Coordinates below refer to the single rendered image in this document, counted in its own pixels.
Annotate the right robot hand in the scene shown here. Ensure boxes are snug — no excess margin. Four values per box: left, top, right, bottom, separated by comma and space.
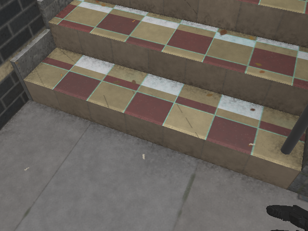
266, 205, 308, 231

